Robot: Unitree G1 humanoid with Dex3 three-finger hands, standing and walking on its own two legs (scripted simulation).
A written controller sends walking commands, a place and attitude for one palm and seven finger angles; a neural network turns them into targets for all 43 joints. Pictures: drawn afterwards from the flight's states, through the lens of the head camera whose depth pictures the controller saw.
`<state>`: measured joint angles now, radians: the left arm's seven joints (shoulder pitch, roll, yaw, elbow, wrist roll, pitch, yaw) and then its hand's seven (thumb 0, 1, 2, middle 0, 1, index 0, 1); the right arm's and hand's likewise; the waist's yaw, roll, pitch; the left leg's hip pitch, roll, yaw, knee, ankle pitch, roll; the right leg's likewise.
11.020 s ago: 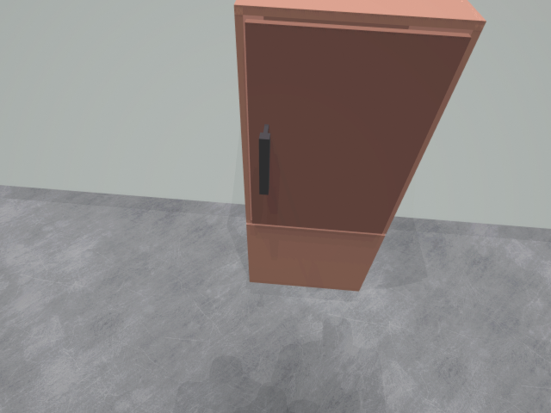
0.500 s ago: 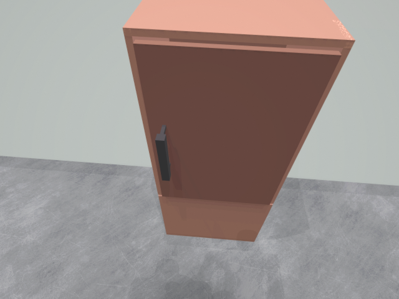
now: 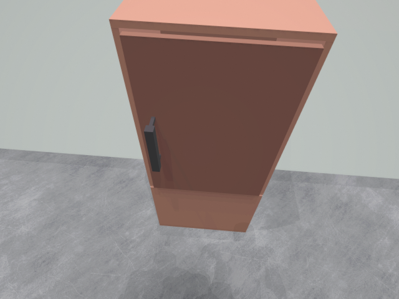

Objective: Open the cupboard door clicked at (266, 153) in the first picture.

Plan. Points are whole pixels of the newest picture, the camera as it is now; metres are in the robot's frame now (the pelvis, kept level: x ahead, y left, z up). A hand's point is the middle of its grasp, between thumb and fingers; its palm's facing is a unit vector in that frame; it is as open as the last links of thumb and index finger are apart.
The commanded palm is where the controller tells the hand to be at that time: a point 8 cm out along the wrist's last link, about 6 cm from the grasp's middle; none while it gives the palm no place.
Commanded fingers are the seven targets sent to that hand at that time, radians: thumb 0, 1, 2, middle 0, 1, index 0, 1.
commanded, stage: look again from close up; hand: left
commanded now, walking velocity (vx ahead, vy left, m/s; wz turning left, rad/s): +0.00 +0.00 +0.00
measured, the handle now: (154, 145) +0.52 +0.16 -0.06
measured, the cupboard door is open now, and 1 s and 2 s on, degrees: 0 0 0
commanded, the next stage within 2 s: raise the hand with hooked fingers in 0.22 s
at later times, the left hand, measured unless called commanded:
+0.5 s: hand (106, 267) +0.18 +0.19 -0.03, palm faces +0.30 -0.94 -0.13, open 7.6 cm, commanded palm +0.09 +0.24 -0.07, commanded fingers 0.00 0.67 0.80 -0.22 -0.45 -0.22 -0.45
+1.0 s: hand (107, 282) +0.16 +0.19 -0.06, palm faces -0.12 -0.99 -0.04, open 10.2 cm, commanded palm +0.13 +0.26 -0.06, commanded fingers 0.00 0.08 0.55 -0.26 -0.82 -0.26 -0.82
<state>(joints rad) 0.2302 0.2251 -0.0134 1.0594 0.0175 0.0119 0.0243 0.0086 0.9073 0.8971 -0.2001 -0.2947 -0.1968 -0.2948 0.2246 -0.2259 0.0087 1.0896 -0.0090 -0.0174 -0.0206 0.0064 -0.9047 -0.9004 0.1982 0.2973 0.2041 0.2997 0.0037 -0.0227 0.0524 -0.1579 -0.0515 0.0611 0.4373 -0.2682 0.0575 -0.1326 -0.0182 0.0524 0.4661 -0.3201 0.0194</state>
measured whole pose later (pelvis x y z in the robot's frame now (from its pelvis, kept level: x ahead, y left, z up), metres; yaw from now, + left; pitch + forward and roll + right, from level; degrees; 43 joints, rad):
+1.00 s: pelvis -0.07 -0.04 -0.11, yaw +3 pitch +14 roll -3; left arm 0.15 0.35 0.28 0.25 -0.36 -0.37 -0.56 0.01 0.31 0.64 -0.24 -0.68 -0.24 -0.68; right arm 0.21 -0.22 0.04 0.60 0.04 -0.25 -0.08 0.01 -0.90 -0.90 0.20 0.30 0.21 0.30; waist 0.01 0.03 -0.12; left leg -1.01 0.02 -0.07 1.26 -0.50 -0.01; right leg -0.91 0.05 -0.10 1.21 -0.55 -0.05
